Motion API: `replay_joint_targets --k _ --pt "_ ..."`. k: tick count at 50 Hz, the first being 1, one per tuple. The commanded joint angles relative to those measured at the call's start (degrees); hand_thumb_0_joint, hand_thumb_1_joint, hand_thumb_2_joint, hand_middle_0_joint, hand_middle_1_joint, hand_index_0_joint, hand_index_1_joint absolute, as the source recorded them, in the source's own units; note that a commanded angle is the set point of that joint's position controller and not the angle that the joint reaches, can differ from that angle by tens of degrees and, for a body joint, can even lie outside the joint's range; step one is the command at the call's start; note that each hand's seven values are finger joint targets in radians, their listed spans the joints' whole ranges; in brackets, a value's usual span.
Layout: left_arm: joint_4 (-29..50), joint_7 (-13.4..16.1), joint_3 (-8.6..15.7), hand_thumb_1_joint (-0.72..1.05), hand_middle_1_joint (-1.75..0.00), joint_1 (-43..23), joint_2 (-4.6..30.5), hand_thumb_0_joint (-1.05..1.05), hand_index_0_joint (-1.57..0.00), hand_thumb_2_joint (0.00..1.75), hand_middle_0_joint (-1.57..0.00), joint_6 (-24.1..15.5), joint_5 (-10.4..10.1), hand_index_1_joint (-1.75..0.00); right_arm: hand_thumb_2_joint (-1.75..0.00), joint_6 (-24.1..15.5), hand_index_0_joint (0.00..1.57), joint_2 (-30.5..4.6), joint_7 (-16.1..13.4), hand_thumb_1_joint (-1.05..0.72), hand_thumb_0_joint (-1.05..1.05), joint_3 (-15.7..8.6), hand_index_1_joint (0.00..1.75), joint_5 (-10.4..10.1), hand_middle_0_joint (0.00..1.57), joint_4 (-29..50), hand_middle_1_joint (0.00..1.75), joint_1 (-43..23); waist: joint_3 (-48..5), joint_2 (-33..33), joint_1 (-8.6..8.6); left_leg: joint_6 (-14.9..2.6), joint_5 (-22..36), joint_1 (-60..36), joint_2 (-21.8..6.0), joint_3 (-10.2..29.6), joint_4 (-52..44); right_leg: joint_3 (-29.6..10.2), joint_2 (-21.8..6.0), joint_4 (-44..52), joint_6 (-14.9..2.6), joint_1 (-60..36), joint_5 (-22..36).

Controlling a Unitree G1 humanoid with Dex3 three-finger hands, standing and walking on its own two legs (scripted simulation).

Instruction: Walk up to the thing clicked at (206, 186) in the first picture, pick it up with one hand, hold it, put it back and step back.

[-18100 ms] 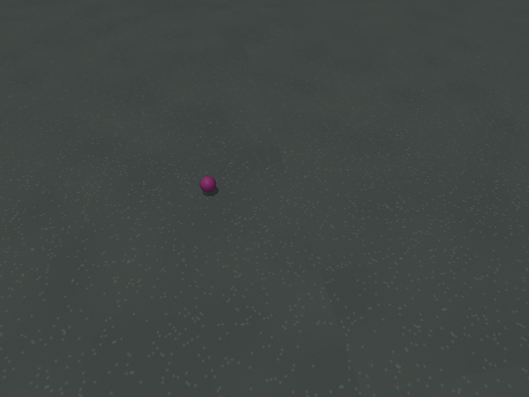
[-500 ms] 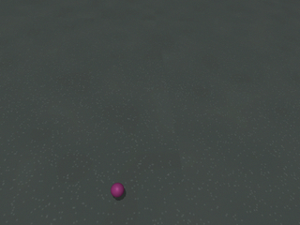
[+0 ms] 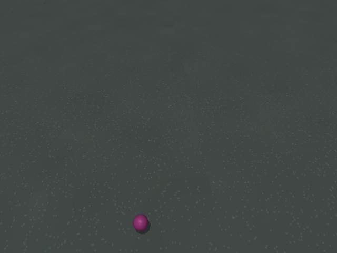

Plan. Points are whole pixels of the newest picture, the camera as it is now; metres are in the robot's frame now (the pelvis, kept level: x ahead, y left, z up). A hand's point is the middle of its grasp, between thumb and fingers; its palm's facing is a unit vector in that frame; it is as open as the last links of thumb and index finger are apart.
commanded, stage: walk up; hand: left
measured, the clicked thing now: (140, 222) +0.43 +0.18 -0.73
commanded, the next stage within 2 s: none
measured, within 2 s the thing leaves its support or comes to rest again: neither
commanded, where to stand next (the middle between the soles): +0.05 -0.04 m, yaw -2 degrees
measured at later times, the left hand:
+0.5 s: hand out of the picture +0.07 +0.28 -0.17, palm faces -0.07 -0.91 -0.40, open 7.4 cm
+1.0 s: hand out of the picture +0.00 +0.26 -0.15, palm faces -0.11 -0.91 -0.41, open 7.4 cm
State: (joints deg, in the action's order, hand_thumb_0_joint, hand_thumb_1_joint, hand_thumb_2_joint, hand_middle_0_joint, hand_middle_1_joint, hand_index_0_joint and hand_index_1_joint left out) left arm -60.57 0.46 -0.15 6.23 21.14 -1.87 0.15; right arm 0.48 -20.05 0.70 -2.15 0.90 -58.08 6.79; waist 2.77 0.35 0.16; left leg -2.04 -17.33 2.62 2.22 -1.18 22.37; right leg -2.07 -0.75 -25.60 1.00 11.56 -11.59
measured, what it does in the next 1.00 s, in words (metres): steps on the spot: right foot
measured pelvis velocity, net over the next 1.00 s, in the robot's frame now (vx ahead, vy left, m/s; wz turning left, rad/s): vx -0.08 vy -0.03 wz -0.06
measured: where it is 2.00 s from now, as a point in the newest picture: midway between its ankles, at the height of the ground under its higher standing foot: outside the picture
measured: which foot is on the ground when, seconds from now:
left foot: down 0.00-0.96, up 0.98-1.00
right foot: down 0.00-0.54, up 0.56-0.92, down 0.94-1.00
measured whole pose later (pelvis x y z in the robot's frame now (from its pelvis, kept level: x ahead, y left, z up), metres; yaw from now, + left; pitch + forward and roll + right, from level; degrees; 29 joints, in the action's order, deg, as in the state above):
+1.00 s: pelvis -0.08 -0.03 -0.02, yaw -4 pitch -4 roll -1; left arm -53.1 -2.9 4.5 15.6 24.6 -2.1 1.9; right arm 0.4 -26.1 0.9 -5.1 1.7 -51.4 20.3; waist 5.3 1.9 -1.7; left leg -2.1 -27.2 14.4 -3.7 4.7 46.9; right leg 1.4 0.7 -33.5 -0.3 13.5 -15.4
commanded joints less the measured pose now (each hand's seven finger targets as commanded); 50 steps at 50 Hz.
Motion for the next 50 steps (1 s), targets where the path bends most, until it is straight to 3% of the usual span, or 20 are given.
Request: replay_joint_targets --k 1,9,10,13,16,18,25,26,27,28,30,32,36,40,44,46,47,48,49,50 --pt "3.1 1.2 2.6 0.90 -0.30 -2.5 11.8 0.00 -0.20 0.90 -0.20 -1.0 0.2 -0.30 -0.90 -1.1 0.20 -12.8 -0.6 -0.90 0.00 -3.1 0.30 -0.1 0.20 3.0 0.30 -1.8 -4.4 0.9 -0.43 0.17 21.1 2.1 -8.7 4.7 -4.1 -3.0 -5.3 0.6 -3.34 -4.7 18.3" --pt "2.7 1.3 2.5 0.90 -0.30 -4.5 11.9 0.00 -0.20 0.90 -0.20 -0.8 0.4 -0.30 -0.90 -0.9 0.20 -12.8 -0.6 -0.90 0.00 -3.1 0.30 0.0 0.20 2.1 0.30 -2.2 -4.5 0.2 -0.83 0.68 18.3 2.6 -8.4 4.1 -5.0 -3.4 -5.5 1.4 -3.34 -6.3 17.4" --pt "3.8 1.6 3.9 0.90 -0.30 -6.3 14.0 0.00 -0.20 0.90 -0.20 0.4 -0.6 -0.30 -0.90 0.1 0.20 -14.3 -0.9 -0.90 0.00 -3.4 0.30 -1.1 0.20 1.8 0.30 -4.2 2.0 -0.5 0.11 -0.08 31.4 5.3 -8.3 4.7 -0.9 -3.5 -6.0 -3.1 -3.34 -0.8 28.8" --pt "5.2 1.9 4.4 0.90 -0.30 -4.2 14.0 0.00 -0.20 0.90 -0.20 1.2 -0.8 -0.30 -0.90 0.8 0.20 -13.7 -1.2 -0.90 0.00 -4.0 0.30 -1.9 0.20 3.4 0.30 -3.1 -5.9 -1.0 0.14 -0.64 35.1 3.1 -6.9 2.6 6.8 -3.0 -6.9 -5.2 -5.58 -3.7 35.9" --pt "7.1 2.2 5.4 0.90 -0.30 -2.5 16.3 0.00 -0.20 0.90 -0.20 1.9 -0.6 -0.30 -0.90 1.7 0.20 -12.6 -1.2 -0.90 0.00 -4.4 0.30 -1.6 0.20 5.8 0.30 -2.3 -11.5 -5.1 1.04 -0.25 19.2 8.8 -2.0 2.0 19.9 -12.2 -14.7 -4.3 -12.32 -6.9 40.7" --pt "9.2 2.7 5.6 0.90 -0.30 -3.8 17.7 0.00 -0.20 0.90 -0.20 2.1 0.5 -0.30 -0.90 3.0 0.20 -11.4 -0.9 -0.90 0.00 -4.5 0.30 -0.6 0.20 7.2 0.30 0.0 -10.0 -10.3 1.20 0.30 -15.1 12.4 1.5 5.0 35.0 -20.0 -22.7 0.4 -18.09 -2.2 40.9" --pt "13.7 0.2 5.4 0.90 -0.30 -9.7 13.3 0.00 -0.20 0.90 -0.20 5.3 2.8 -0.30 -0.90 0.0 0.20 -11.8 -0.8 -0.90 0.00 -5.6 0.30 0.6 0.20 2.6 0.30 11.4 -7.5 -6.6 -3.43 2.21 -2.7 3.6 0.7 0.7 2.6 -7.9 -5.3 -10.8 -8.98 10.0 -13.5" --pt "14.5 -0.2 5.1 0.90 -0.30 -7.9 10.4 0.00 -0.20 0.90 -0.20 5.9 2.3 -0.30 -0.90 -0.8 0.20 -16.0 -1.4 -0.90 0.00 -6.4 0.30 2.1 0.20 3.2 0.30 11.2 -3.6 3.6 -3.31 -0.41 -10.6 2.2 -7.2 16.0 -5.6 -8.3 1.8 -20.3 -6.12 20.4 -20.6" --pt "14.7 -0.2 5.7 0.90 -0.30 -6.4 10.8 0.00 -0.20 0.90 -0.20 6.1 2.5 -0.30 -0.90 -1.3 0.20 -23.3 -2.1 -0.90 0.00 -7.7 0.30 2.6 0.20 6.3 0.30 6.6 -1.3 8.1 -1.77 -6.45 -15.7 11.7 -23.8 35.4 -10.6 -9.0 4.4 -30.3 -2.65 23.2 -22.0" --pt "14.0 0.3 7.1 0.90 -0.30 -8.9 15.0 0.00 -0.20 0.90 -0.20 6.1 2.7 -0.30 -0.90 -1.8 0.20 -25.6 -2.6 -0.90 0.00 -8.1 0.30 1.3 0.20 8.3 0.30 1.1 2.5 7.6 -2.78 -13.31 -12.1 22.0 -29.7 40.7 -12.8 -14.6 2.9 -36.6 -2.31 18.2 -22.7" --pt "12.3 -0.6 7.7 0.90 -0.30 -2.4 15.7 0.00 -0.20 0.90 -0.20 6.2 2.4 -0.30 -0.90 -3.1 0.20 -21.5 -3.7 -0.90 0.00 -7.1 0.30 1.5 0.20 8.0 0.30 -1.3 2.3 0.2 1.81 -9.60 1.4 12.3 -21.5 26.3 -4.9 -15.8 4.0 -43.7 -1.90 22.4 -14.9" --pt "11.3 -1.6 8.2 0.90 -0.30 1.8 15.7 0.00 -0.20 0.90 -0.20 5.8 2.4 -0.30 -0.90 -4.4 0.20 -19.1 -4.1 -0.90 0.00 -7.0 0.30 1.2 0.20 7.6 0.30 3.6 -2.0 2.1 1.23 -7.18 4.2 2.5 -17.9 19.2 -2.1 -12.7 3.4 -41.4 -1.37 23.3 -10.6" --pt "14.1 -4.1 7.9 0.90 -0.30 -2.6 15.1 0.00 -0.20 0.90 -0.20 3.8 2.3 -0.30 -0.90 -5.4 0.20 -19.4 -2.4 -0.90 0.00 -7.6 0.30 1.3 0.20 7.5 0.30 11.6 -0.3 9.4 -4.68 -8.53 -14.4 -7.3 -17.5 21.0 -7.8 -8.5 2.0 -30.5 0.00 27.8 -10.5" --pt "13.1 -4.2 7.2 0.90 -0.30 -0.8 15.0 0.00 -0.20 0.90 -0.20 1.4 1.4 -0.30 -0.90 -4.9 0.20 -19.4 -0.3 -0.90 0.00 -6.9 0.30 1.5 0.20 10.0 0.30 11.7 4.8 12.6 -4.89 -9.47 -15.6 0.1 -17.1 16.2 -10.7 -2.5 1.1 -19.9 -0.09 21.1 -12.8" --pt "11.2 -4.3 7.3 0.90 -0.30 6.7 13.9 0.00 -0.20 0.90 -0.20 0.0 1.2 -0.30 -0.90 -3.6 0.20 -19.1 0.8 -0.90 0.00 -6.3 0.30 1.6 0.20 12.4 0.30 8.4 3.7 14.7 -1.27 -8.45 -12.9 11.6 -13.9 9.3 -6.1 4.5 0.7 -8.4 -1.77 3.4 -14.0" --pt "6.9 -2.8 8.0 0.90 -0.30 18.1 13.7 0.00 -0.20 0.90 -0.20 -0.8 1.2 -0.30 -0.90 -2.5 0.20 -16.1 0.6 -0.90 0.00 -5.2 0.30 1.1 0.20 13.4 0.30 6.7 -0.5 5.8 4.26 -5.91 -5.0 18.1 -9.8 4.4 10.6 6.1 2.5 2.3 -1.74 -12.3 -4.2" --pt "6.8 -1.9 8.9 0.90 -0.30 21.5 16.6 0.00 -0.20 0.90 -0.20 -1.4 1.9 -0.30 -0.90 -2.2 0.20 -11.5 0.6 -0.90 0.00 -3.5 0.30 0.4 0.20 13.9 0.30 9.5 -3.1 -6.9 5.44 -3.94 -7.5 24.7 -5.7 1.3 25.6 -2.2 -1.4 6.0 -1.96 -19.5 -8.2" --pt "9.3 -1.1 9.6 0.90 -0.30 20.9 21.6 0.00 -0.20 0.90 -0.20 -2.1 2.4 -0.30 -0.90 -2.3 0.20 -8.5 0.3 -0.90 0.00 -2.2 0.30 -0.3 0.20 16.2 0.30 9.5 -2.2 -16.9 5.01 -0.48 -17.4 37.0 2.0 4.0 37.4 -29.8 -17.5 13.4 -7.44 -18.0 -18.9" --pt "11.5 -1.3 9.4 0.90 -0.30 15.5 23.8 0.00 -0.20 0.90 -0.20 -1.8 2.2 -0.30 -0.90 -1.9 0.20 -14.8 -0.4 -0.90 0.00 -4.1 0.30 -0.3 0.20 15.6 0.30 8.0 1.2 -8.1 4.37 -0.68 -15.8 35.0 -1.5 11.7 40.3 -36.1 -23.7 15.9 -14.64 -7.3 -28.8" --pt "12.7 -1.3 9.0 0.90 -0.30 12.3 22.0 0.00 -0.20 0.90 -0.20 -2.0 1.1 -0.30 -0.90 -2.0 0.20 -17.2 -0.2 -0.90 0.00 -4.9 0.30 -0.8 0.20 13.9 0.30 9.6 4.8 -3.7 2.21 -0.32 -11.5 33.6 -3.3 12.7 40.6 -30.4 -21.6 16.1 -14.86 -3.6 -30.1"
